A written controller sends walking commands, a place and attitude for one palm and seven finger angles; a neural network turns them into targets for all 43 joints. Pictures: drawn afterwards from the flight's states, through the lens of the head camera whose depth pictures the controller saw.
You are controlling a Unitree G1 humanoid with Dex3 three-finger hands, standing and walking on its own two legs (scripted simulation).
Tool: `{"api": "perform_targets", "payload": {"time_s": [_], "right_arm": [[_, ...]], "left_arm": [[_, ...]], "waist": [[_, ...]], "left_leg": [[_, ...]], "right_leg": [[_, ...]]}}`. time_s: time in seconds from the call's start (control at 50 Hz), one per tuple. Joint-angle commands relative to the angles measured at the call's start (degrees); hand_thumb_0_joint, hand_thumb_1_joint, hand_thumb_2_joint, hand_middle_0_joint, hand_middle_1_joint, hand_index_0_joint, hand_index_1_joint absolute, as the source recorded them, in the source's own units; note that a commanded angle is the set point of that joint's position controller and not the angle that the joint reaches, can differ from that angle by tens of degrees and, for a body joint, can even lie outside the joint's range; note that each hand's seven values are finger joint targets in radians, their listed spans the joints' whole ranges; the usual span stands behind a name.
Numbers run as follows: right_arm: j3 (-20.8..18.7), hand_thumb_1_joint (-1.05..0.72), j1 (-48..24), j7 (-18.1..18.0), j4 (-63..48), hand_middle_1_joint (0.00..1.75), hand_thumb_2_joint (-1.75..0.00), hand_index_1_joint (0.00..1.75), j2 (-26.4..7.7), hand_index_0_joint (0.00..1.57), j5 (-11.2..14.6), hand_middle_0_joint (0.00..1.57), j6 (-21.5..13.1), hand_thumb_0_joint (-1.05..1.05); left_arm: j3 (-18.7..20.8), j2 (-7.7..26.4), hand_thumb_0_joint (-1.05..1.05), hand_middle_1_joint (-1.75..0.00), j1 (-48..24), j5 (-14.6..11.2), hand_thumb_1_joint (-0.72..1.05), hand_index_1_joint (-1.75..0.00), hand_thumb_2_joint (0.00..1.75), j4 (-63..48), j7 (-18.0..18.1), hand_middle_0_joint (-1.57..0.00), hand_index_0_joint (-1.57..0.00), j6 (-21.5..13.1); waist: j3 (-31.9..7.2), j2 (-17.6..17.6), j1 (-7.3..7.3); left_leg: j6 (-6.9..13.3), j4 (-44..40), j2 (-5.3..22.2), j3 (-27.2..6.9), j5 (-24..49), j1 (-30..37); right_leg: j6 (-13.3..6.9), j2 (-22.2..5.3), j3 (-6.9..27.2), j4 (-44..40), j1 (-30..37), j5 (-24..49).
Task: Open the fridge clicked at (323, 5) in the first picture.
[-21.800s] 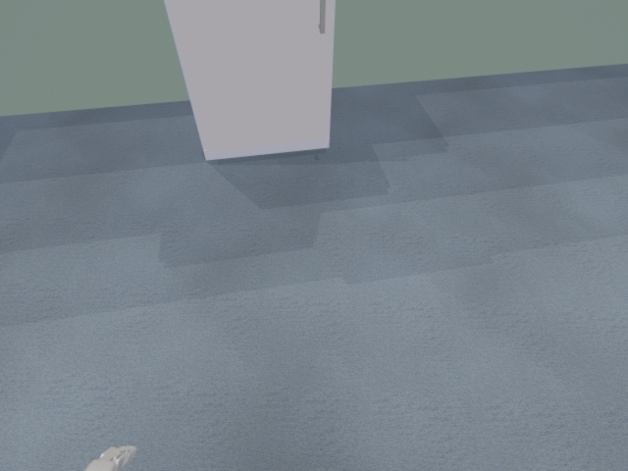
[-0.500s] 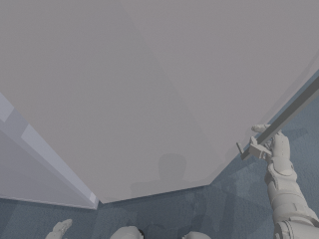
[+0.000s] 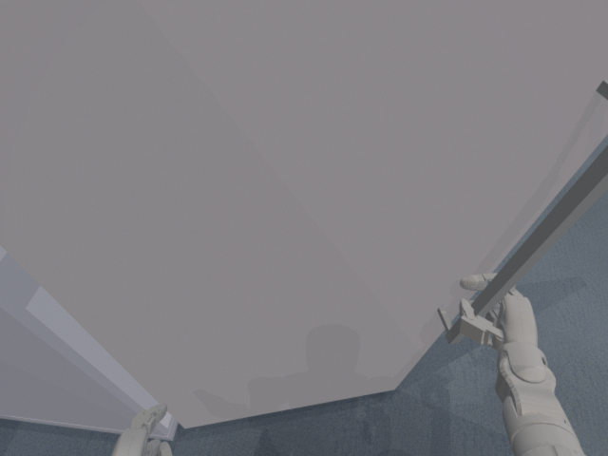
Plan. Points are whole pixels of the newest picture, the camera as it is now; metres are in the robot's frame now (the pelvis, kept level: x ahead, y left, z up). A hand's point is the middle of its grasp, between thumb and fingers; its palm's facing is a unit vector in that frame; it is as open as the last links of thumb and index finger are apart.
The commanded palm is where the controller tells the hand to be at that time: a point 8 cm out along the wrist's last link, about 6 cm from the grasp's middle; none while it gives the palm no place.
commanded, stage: stop walking and hold the door back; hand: right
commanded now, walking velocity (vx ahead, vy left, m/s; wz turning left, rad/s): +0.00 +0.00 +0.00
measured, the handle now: (507, 254) +0.37 -0.23 +0.09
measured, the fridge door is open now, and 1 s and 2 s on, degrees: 74 74 74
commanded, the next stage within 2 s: loosen the grip on the handle in 0.12 s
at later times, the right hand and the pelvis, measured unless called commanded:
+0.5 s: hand (471, 317) +0.33 -0.22 -0.01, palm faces +0.20 +0.95 -0.22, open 9.4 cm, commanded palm +0.29 -0.26 +0.00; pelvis -0.03 +0.01 -0.02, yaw -2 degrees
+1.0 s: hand (494, 321) +0.33 -0.25 -0.02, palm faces +0.23 +0.94 -0.25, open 14.6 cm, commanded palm +0.29 -0.30 +0.01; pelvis -0.03 +0.00 -0.03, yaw -3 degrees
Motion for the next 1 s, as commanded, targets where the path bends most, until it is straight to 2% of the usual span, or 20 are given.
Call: {"api": "perform_targets", "payload": {"time_s": [0.0, 0.14, 0.18, 0.2, 0.22, 0.24, 0.26, 0.28, 0.3, 0.32, 0.34, 0.4, 0.44, 0.48, 0.58, 0.6, 0.7, 0.86, 0.88, 0.98], "right_arm": [[-4.45, -0.90, -10.89, -2.02, -4.45, 1.40, -0.90, 1.40, -15.09, 0.45, -0.19, 0.45, -0.46, 0.00], [-3.47, -0.90, -8.95, -1.76, -3.67, 1.40, -0.90, 1.40, -13.39, 0.45, -0.26, 0.45, -0.99, 0.00], [-5.31, -0.90, -7.25, -2.06, -3.59, 1.40, -0.90, 1.40, -15.73, 0.45, 0.01, 0.45, -0.80, 0.00], [-24.38, -0.90, -47.92, -1.56, -34.07, 1.40, -0.90, 1.40, -43.87, 0.45, -6.92, 0.45, -3.81, 0.00], [-3.09, -0.78, -33.47, 3.80, -3.92, 1.40, -0.84, 1.40, -14.97, 0.45, -3.92, 0.45, 3.12, 0.00], [-10.61, -0.66, -23.83, 4.13, -8.83, 1.40, -0.78, 1.40, -15.66, 0.45, -1.02, 0.45, 3.41, 0.00], [-9.29, -0.54, -22.00, 4.71, -11.83, 1.40, -0.73, 1.40, -16.13, 0.45, 0.19, 0.45, 3.06, 0.00], [-12.98, -0.42, -18.12, 3.55, -14.97, 1.40, -0.67, 1.40, -20.44, 0.45, -0.47, 0.45, 2.79, 0.00], [-7.36, -0.30, -19.66, 2.75, -20.01, 1.40, -0.61, 1.40, -16.14, 0.45, -1.29, 0.45, 2.24, 0.00], [-3.87, -0.17, -19.08, 2.19, -20.02, 1.40, -0.55, 1.40, -12.23, 0.45, -1.86, 0.45, 2.05, 0.00], [-2.81, -0.05, -18.60, 1.53, -18.44, 1.40, -0.49, 1.40, -11.42, 0.45, -1.84, 0.45, 2.16, 0.00], [-4.35, 0.31, -19.71, -0.12, -17.31, 1.40, -0.32, 1.40, -14.11, 0.45, -0.54, 0.45, 2.86, 0.00], [-2.44, 0.55, -23.36, -0.39, -18.41, 1.37, -0.20, 1.37, -13.12, 0.42, -0.49, 0.42, 3.44, 0.00], [-4.16, 0.55, -24.03, -1.30, -17.57, 1.33, -0.20, 1.33, -15.25, 0.40, -0.92, 0.40, 4.03, 0.00], [-1.20, 0.55, -25.21, -1.67, -15.64, 1.25, -0.20, 1.25, -11.16, 0.33, -0.44, 0.33, 4.78, 0.00], [-8.58, 0.55, -25.14, -1.92, -14.61, 1.23, -0.20, 1.23, -21.13, 0.32, -0.97, 0.32, 4.74, 0.00], [-3.39, 0.55, -26.55, 0.41, -17.04, 1.15, -0.20, 1.15, -15.12, 0.25, -0.38, 0.25, 3.67, 0.00], [-1.10, 0.55, -23.67, 1.70, -18.70, 1.15, -0.20, 1.15, -12.08, 0.25, 0.74, 0.25, 3.61, 0.00], [-11.92, 0.55, -24.67, 0.51, -14.37, 1.15, -0.20, 1.15, -25.01, 0.25, -0.39, 0.25, 3.67, 0.00], [-9.31, 0.55, -25.31, 2.55, -18.56, 1.15, -0.20, 1.15, -22.55, 0.25, -0.59, 0.25, 2.07, 0.00]], "left_arm": [[3.95, 10.42, 0.00, -0.30, 0.10, -0.28, 0.90, -0.30, 0.90, -6.09, 1.55, -0.20, -0.20, -1.99], [4.12, 9.88, 0.00, -0.30, -0.42, -0.34, 0.90, -0.30, 0.90, -6.21, 1.75, -0.20, -0.20, -1.52], [4.20, 10.36, 0.00, -0.30, -0.51, -0.47, 0.90, -0.30, 0.90, -5.95, 1.76, -0.20, -0.20, -1.16], [8.28, 10.38, 0.00, -0.30, 3.55, 1.33, 0.90, -0.30, 0.90, -11.28, -1.07, -0.20, -0.20, -1.61], [5.44, 11.03, 0.00, -0.30, -4.56, 1.12, 0.90, -0.30, 0.90, -11.00, -1.53, -0.20, -0.20, -5.27], [6.49, 11.20, 0.00, -0.30, 1.67, -0.42, 0.90, -0.30, 0.90, -9.18, -1.65, -0.20, -0.20, -5.93], [5.82, 11.83, 0.00, -0.30, 1.11, -0.10, 0.90, -0.30, 0.90, -8.78, -2.05, -0.20, -0.20, -5.52], [5.99, 11.06, 0.00, -0.30, 0.75, 0.40, 0.90, -0.30, 0.90, -9.14, -2.85, -0.20, -0.20, -5.59], [5.45, 10.48, 0.00, -0.30, 0.70, 0.84, 0.90, -0.30, 0.90, -9.66, -3.66, -0.20, -0.20, -5.82], [5.54, 10.23, 0.00, -0.30, 0.51, 0.76, 0.90, -0.30, 0.90, -10.24, -4.02, -0.20, -0.20, -6.26], [5.41, 10.62, 0.00, -0.30, 0.65, 0.54, 0.90, -0.30, 0.90, -10.61, -4.07, -0.20, -0.20, -6.43], [4.87, 11.59, 0.00, -0.30, -0.45, -0.10, 0.90, -0.30, 0.90, -12.17, -3.23, -0.20, -0.20, -6.41], [4.51, 11.21, 0.00, -0.30, -0.61, -0.32, 0.90, -0.30, 0.90, -12.32, -2.50, -0.20, -0.20, -7.00], [4.45, 11.55, 0.00, -0.30, -0.10, -0.20, 0.90, -0.30, 0.90, -11.40, -1.96, -0.20, -0.20, -7.02], [3.99, 11.15, 0.00, -0.30, 1.02, -0.11, 0.90, -0.30, 0.90, -10.55, -1.69, -0.20, -0.20, -7.71], [3.91, 12.09, 0.00, -0.30, 2.11, -0.09, 0.90, -0.30, 0.90, -10.21, -1.39, -0.20, -0.20, -7.27], [3.39, 10.62, 0.00, -0.30, 1.93, 0.05, 0.90, -0.30, 0.90, -10.52, -1.38, -0.20, -0.20, -7.28], [4.01, 10.88, 0.00, -0.30, 2.79, -0.18, 0.90, -0.30, 0.90, -10.49, -2.18, -0.20, -0.20, -7.52], [3.94, 12.35, 0.00, -0.30, 3.33, 0.06, 0.90, -0.30, 0.90, -9.09, -1.55, -0.20, -0.20, -6.53], [3.80, 11.06, 0.00, -0.30, 3.12, 0.26, 0.90, -0.30, 0.90, -10.10, -1.28, -0.20, -0.20, -5.47]], "waist": [[-12.88, 3.19, -0.20], [-12.26, 3.63, -0.36], [-12.10, 3.50, -0.56], [-9.02, 15.02, -3.18], [-23.16, 14.93, 2.85], [-23.58, 11.66, 0.36], [-25.17, -0.21, -1.42], [-24.75, -17.23, -4.03], [-24.85, -14.92, -2.37], [-22.21, -8.66, -1.15], [-19.74, -2.95, -0.55], [-17.29, 3.90, -0.58], [-17.55, 2.39, 0.08], [-17.47, 2.01, 0.24], [-18.06, 3.15, 1.16], [-19.62, 6.10, 0.13], [-22.01, 0.73, 0.93], [-21.84, 2.60, 0.95], [-19.78, 4.69, 0.08], [-24.13, -2.11, 0.17]], "left_leg": [[0.70, -1.11, 6.94, -6.75, 19.19, 6.48], [0.72, -1.91, 7.03, -6.77, 16.80, 5.75], [0.69, -1.92, 7.13, -6.41, 16.38, 6.95], [-1.94, -3.51, 5.05, -6.26, 13.02, 3.26], [1.48, 7.23, 0.89, 0.39, 30.27, 11.27], [0.74, 8.28, 1.90, 2.38, 24.49, 4.40], [0.43, 7.67, 1.59, 1.30, 19.02, 1.30], [1.51, 7.59, 2.08, 0.92, 15.24, 0.26], [1.66, 7.57, 1.69, 1.60, 12.80, -1.00], [1.61, 7.52, 1.11, 1.73, 9.56, -3.67], [1.50, 7.57, 0.84, 1.77, 5.88, -5.16], [1.06, 6.00, 1.29, 0.43, -4.27, -5.15], [0.84, 5.89, 1.36, -0.06, -6.76, -6.31], [0.94, 6.25, 1.52, -0.02, -6.69, -6.44], [0.72, 7.38, 1.37, 0.41, -5.02, -8.22], [0.38, 7.39, 1.38, -0.39, -4.43, -5.85], [0.52, 9.22, 1.27, -0.14, -0.20, -6.37], [0.64, 10.33, 1.10, 0.85, 0.39, -8.77], [0.66, 10.59, 1.39, 0.29, -0.37, -7.94], [1.00, 12.03, 1.24, 0.25, 3.74, -6.58]], "right_leg": [[-0.57, -5.60, 5.77, -2.24, 2.37, 17.29], [-0.68, -5.39, 5.88, -2.64, 2.33, 15.69], [-0.68, -5.40, 6.28, -2.96, 1.05, 15.57], [-2.07, -5.09, 0.97, 0.95, -0.04, 11.05], [-3.44, 2.30, -0.27, -3.88, -3.01, 26.84], [-1.68, 0.91, 2.70, 3.04, -2.54, 31.74], [-0.43, 1.32, 1.94, 4.10, 0.08, 29.62], [1.10, 1.82, 1.34, 4.99, 2.42, 30.30], [1.14, 2.02, 1.90, 5.32, 1.96, 27.17], [0.15, 1.62, 2.03, 5.73, -1.34, 21.61], [-0.56, 1.71, 2.02, 5.66, -5.59, 14.54], [-1.33, 2.35, 1.70, 4.72, -12.45, 2.09], [-1.62, 2.54, 1.69, 5.10, -12.90, -0.50], [-1.62, 2.36, 2.21, 5.51, -13.26, -0.32], [-1.53, 2.30, 3.03, 7.12, -13.87, 0.83], [-1.77, 2.37, 3.07, 7.36, -15.27, 1.29], [-1.57, 2.46, 2.94, 8.77, -13.85, 4.55], [-1.29, 1.98, 4.24, 9.62, -13.50, 5.74], [-1.39, 1.98, 4.58, 9.91, -16.78, 4.78], [-1.30, 2.24, 4.28, 10.58, -13.90, 9.50]]}}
